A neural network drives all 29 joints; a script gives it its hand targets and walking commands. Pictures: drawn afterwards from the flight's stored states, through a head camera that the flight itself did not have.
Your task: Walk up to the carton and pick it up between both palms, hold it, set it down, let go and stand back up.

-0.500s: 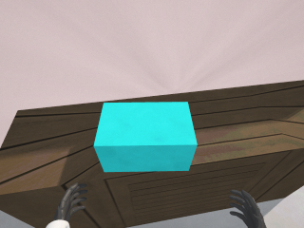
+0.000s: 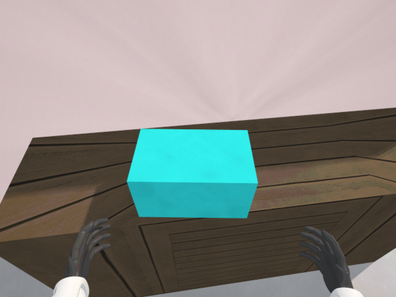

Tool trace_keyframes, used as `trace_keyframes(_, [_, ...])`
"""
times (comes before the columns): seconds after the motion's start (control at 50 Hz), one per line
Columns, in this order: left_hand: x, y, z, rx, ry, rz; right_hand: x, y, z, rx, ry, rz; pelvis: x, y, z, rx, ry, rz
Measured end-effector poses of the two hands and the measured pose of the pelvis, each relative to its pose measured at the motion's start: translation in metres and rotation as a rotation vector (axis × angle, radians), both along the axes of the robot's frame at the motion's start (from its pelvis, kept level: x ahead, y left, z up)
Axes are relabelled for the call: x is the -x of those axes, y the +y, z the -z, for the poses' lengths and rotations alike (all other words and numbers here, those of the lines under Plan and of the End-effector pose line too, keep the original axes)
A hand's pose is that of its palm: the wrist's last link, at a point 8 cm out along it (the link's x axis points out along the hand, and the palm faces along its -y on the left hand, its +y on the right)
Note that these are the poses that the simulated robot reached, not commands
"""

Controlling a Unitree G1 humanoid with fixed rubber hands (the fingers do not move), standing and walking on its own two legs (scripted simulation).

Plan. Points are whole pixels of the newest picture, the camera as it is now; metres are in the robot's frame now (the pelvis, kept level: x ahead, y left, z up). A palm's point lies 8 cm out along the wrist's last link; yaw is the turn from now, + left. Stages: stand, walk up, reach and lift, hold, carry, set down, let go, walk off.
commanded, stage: reach and lift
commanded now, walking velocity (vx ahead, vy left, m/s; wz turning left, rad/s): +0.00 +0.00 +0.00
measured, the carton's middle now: (193, 173) +0.41 +0.06 -0.02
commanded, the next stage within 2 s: none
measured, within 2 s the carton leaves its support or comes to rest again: neither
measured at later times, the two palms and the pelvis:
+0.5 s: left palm (82, 216) +0.24 +0.26 +0.04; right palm (327, 223) +0.26 -0.22 +0.03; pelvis +0.00 -0.01 +0.00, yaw +1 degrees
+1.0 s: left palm (84, 168) +0.32 +0.27 +0.09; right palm (325, 175) +0.34 -0.22 +0.08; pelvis +0.02 +0.00 +0.00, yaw +2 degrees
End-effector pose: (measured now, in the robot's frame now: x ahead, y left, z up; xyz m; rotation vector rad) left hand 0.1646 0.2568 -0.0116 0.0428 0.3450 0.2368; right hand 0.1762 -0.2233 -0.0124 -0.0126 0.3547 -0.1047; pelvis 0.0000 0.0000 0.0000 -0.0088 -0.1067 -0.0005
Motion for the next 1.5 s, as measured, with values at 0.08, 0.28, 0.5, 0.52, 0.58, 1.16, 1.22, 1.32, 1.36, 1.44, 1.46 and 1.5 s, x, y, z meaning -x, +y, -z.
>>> trace_keyframes(0.08, [-0.008, 0.000, -0.009, 0.006, -0.050, -0.001, -0.012, 0.002, -0.008, -0.012, -0.046, -0.011, 0.003, -0.002, 0.000, -0.002, 0.000, -0.005])
trace_keyframes(0.28, [-0.035, 0.000, -0.024, 0.026, -0.056, 0.004, -0.043, 0.003, -0.022, -0.017, -0.056, -0.024, 0.006, -0.005, 0.000, -0.008, 0.008, -0.017])
trace_keyframes(0.5, [-0.074, 0.006, -0.054, 0.028, -0.081, 0.024, -0.083, 0.006, -0.045, -0.032, -0.084, -0.026, 0.000, -0.005, -0.002, -0.005, 0.031, -0.023])
trace_keyframes(0.52, [-0.077, 0.007, -0.057, 0.028, -0.081, 0.025, -0.086, 0.006, -0.047, -0.033, -0.086, -0.026, -0.001, -0.005, -0.002, -0.004, 0.033, -0.023])
trace_keyframes(0.58, [-0.086, 0.008, -0.062, 0.030, -0.079, 0.028, -0.095, 0.006, -0.052, -0.035, -0.091, -0.025, -0.004, -0.005, -0.003, -0.001, 0.039, -0.024])
trace_keyframes(1.16, [-0.174, 0.018, -0.120, 0.037, -0.089, 0.044, -0.185, 0.003, -0.110, -0.015, -0.125, -0.048, -0.020, -0.001, -0.004, 0.016, 0.097, -0.026])
trace_keyframes(1.22, [-0.183, 0.019, -0.126, 0.038, -0.090, 0.044, -0.195, 0.003, -0.115, -0.013, -0.124, -0.051, -0.019, -0.001, -0.004, 0.017, 0.105, -0.026])
trace_keyframes(1.32, [-0.196, 0.020, -0.136, 0.039, -0.089, 0.043, -0.210, 0.003, -0.125, -0.012, -0.121, -0.055, -0.018, -0.002, -0.004, 0.017, 0.121, -0.027])
trace_keyframes(1.36, [-0.202, 0.020, -0.140, 0.040, -0.088, 0.043, -0.217, 0.004, -0.128, -0.012, -0.119, -0.056, -0.018, -0.002, -0.003, 0.017, 0.128, -0.027])
trace_keyframes(1.44, [-0.212, 0.021, -0.147, 0.039, -0.085, 0.042, -0.230, 0.005, -0.136, -0.013, -0.115, -0.057, -0.017, -0.003, -0.003, 0.018, 0.142, -0.029])
trace_keyframes(1.46, [-0.214, 0.021, -0.149, 0.038, -0.084, 0.042, -0.233, 0.006, -0.138, -0.014, -0.114, -0.057, -0.016, -0.003, -0.003, 0.018, 0.146, -0.030])
trace_keyframes(1.5, [-0.219, 0.021, -0.152, 0.036, -0.083, 0.042, -0.239, 0.006, -0.142, -0.014, -0.112, -0.057, -0.016, -0.003, -0.003, 0.018, 0.154, -0.031])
